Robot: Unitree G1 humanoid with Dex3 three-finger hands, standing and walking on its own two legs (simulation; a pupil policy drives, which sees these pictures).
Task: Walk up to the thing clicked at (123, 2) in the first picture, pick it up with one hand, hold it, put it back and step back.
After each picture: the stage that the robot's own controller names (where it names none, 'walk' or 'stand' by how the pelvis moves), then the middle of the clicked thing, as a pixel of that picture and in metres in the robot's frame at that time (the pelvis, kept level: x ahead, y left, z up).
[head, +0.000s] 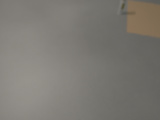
stand; (121, 6) +2.05 -0.61 -0.65
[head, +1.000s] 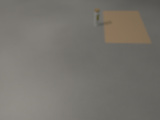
walk; (96, 17) +1.98 -0.10 -0.62
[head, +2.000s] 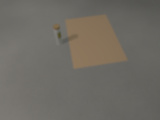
walk; (58, 34) +1.36 +0.32 -0.65
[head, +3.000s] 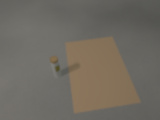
walk; (55, 67) +0.90 +0.29 -0.65
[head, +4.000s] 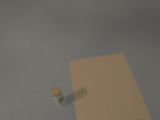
walk; (58, 97) +0.56 +0.24 -0.65
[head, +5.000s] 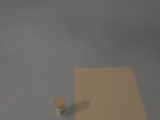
stand; (60, 108) +0.47 +0.13 -0.63
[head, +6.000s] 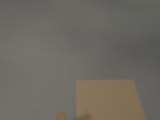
stand; out of the picture +0.42 +0.11 -0.65
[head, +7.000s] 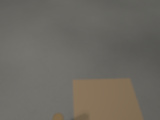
stand; out of the picture +0.40 +0.13 -0.66
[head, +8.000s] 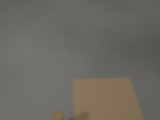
stand; out of the picture +0.43 +0.13 -0.66
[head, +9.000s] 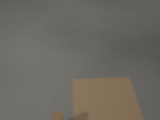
stand; out of the picture +0.41 +0.14 -0.66
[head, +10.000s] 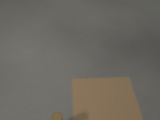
go down; out of the picture +0.41 +0.14 -0.66
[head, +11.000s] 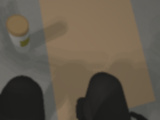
go down; (20, 37) +0.49 +0.18 -0.26
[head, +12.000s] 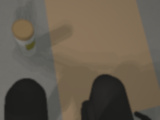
close in; (26, 40) +0.49 +0.17 -0.26
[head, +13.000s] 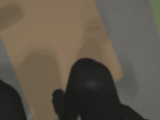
close in; out of the picture +0.49 +0.22 -0.17
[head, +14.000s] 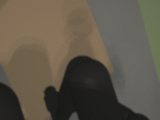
close; out of the picture +0.49 +0.24 -0.16
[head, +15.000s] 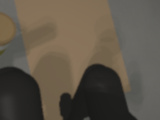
lift; out of the picture +0.39 +0.21 -0.13
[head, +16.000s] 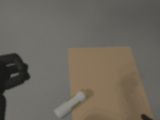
hold; (71, 103) +0.42 +0.02 -0.60
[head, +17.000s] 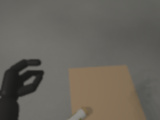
hold; out of the picture +0.41 +0.02 -0.69
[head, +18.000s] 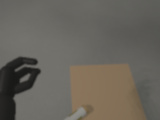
stand; (73, 118) +0.41 +0.01 -0.70
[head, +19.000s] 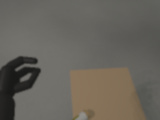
stand; out of the picture +0.41 +0.01 -0.70
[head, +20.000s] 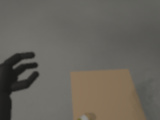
stand; out of the picture +0.38 +0.00 -0.70
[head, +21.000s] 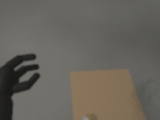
crouch; out of the picture +0.37 -0.01 -0.70
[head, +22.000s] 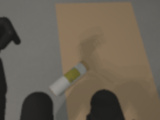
crouch; (69, 77) +0.42 -0.01 -0.44
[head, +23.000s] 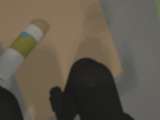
lower; (20, 49) +0.43 +0.03 -0.26
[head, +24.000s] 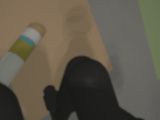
lower; (19, 52) +0.42 +0.02 -0.26
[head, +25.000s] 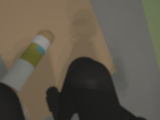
lower; (29, 59) +0.40 +0.00 -0.26
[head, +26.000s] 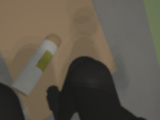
lower; (37, 63) +0.37 -0.03 -0.26
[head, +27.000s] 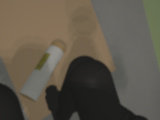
lower; (44, 69) +0.35 -0.06 -0.26
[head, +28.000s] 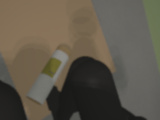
open; (50, 73) +0.33 -0.09 -0.26
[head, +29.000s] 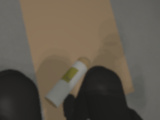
stand; (68, 81) +0.33 -0.10 -0.28
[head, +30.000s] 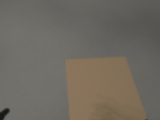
stand; out of the picture +0.23 -0.12 -0.64
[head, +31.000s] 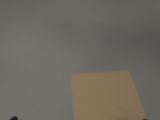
stand; out of the picture +0.25 -0.11 -0.69
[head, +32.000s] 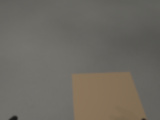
stand; out of the picture +0.26 -0.11 -0.69
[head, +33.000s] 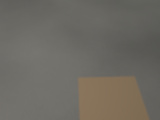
stand; out of the picture +0.30 -0.09 -0.74
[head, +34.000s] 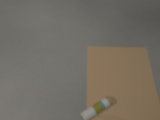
walk; (96, 108) +0.39 -0.11 -0.72
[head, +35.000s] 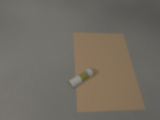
walk; (81, 77) +0.71 -0.09 -0.73
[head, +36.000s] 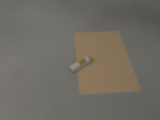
stand; (80, 64) +1.01 +0.01 -0.73
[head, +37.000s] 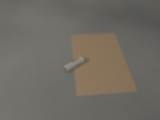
stand; (75, 63) +1.05 +0.03 -0.74
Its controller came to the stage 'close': yes
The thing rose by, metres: 0.25
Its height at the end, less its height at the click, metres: -0.09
